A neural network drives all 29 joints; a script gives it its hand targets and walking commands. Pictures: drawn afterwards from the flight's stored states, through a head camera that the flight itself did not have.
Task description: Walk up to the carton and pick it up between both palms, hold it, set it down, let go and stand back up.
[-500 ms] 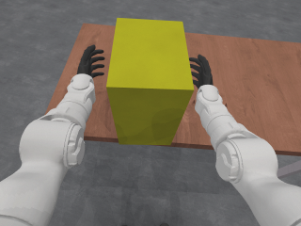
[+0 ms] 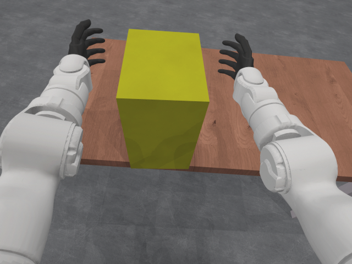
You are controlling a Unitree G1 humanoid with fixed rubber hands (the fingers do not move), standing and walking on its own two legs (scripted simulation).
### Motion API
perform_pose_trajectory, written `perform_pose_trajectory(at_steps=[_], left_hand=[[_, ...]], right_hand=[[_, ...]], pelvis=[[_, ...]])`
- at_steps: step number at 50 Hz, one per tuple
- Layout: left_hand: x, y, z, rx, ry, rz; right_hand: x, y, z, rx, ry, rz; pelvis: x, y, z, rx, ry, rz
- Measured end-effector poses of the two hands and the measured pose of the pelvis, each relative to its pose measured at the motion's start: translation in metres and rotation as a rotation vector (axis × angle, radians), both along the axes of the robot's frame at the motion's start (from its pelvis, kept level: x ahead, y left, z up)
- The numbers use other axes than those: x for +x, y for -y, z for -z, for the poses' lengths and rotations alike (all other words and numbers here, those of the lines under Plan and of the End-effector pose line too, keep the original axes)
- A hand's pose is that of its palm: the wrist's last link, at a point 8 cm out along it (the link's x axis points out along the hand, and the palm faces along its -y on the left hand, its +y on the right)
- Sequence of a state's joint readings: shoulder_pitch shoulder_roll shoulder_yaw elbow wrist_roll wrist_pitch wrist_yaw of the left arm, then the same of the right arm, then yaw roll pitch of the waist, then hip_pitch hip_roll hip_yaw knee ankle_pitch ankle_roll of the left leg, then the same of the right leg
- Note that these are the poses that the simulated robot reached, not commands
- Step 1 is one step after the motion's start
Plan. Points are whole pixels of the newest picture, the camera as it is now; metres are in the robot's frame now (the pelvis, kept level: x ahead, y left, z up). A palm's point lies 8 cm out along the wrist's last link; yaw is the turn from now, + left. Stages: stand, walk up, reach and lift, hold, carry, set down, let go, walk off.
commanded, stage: set down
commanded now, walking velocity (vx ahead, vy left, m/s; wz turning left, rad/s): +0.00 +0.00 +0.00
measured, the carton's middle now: (161, 106) +0.49 +0.01 +0.03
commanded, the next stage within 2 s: none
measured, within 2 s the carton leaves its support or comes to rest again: neither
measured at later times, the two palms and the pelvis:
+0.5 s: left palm (71, 29) +0.50 +0.18 +0.23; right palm (252, 41) +0.48 -0.16 +0.24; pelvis +0.02 +0.00 +0.01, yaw +0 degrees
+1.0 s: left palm (75, 77) +0.45 +0.19 +0.16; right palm (240, 88) +0.43 -0.15 +0.16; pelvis -0.01 +0.00 +0.01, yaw +0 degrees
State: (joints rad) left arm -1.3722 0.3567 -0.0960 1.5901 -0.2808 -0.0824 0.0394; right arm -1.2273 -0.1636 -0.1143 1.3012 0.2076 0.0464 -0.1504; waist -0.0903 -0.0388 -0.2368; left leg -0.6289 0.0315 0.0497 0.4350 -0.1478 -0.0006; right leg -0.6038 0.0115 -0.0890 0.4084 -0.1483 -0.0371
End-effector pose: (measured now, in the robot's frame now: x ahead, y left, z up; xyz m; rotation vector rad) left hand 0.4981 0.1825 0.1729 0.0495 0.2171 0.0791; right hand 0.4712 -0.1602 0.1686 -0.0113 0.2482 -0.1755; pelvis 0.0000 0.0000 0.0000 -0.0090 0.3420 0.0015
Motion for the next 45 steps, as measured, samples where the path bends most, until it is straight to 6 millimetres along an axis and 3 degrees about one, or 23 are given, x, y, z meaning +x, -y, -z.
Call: perform_pose_trajectory(at_steps=[7,15,20,26,36,45], left_hand=[[0.007,0.001,-0.022,-0.005,0.009,0.003],[0.015,0.008,-0.059,-0.03,0.036,0.019],[0.01,0.003,-0.062,-0.017,0.008,0.023],[0.004,0.002,-0.059,0.006,0.009,0.035],[-0.013,-0.003,-0.031,0.009,-0.023,0.014],[-0.037,-0.006,0.003,-0.01,-0.037,0.01]], right_hand=[[0.007,-0.002,-0.017,0.01,0.011,0.015],[0.013,0.0,-0.064,-0.021,0.059,0.025],[0.011,-0.004,-0.073,-0.005,0.036,0.023],[0.006,-0.003,-0.065,0.011,0.028,0.028],[-0.01,0.003,-0.025,0.024,-0.025,0.026],[-0.032,-0.006,0.009,0.03,-0.028,0.016]], pelvis=[[0.006,0.001,-0.003,-0.004,0.015,-0.002],[0.017,0.002,-0.006,-0.003,0.065,0.003],[0.022,0.001,-0.009,-0.004,0.117,0.001],[0.02,0.0,-0.01,-0.011,0.135,-0.006],[0.006,0.001,-0.011,-0.01,0.173,0.01],[-0.003,0.003,-0.01,-0.004,0.182,-0.001]])
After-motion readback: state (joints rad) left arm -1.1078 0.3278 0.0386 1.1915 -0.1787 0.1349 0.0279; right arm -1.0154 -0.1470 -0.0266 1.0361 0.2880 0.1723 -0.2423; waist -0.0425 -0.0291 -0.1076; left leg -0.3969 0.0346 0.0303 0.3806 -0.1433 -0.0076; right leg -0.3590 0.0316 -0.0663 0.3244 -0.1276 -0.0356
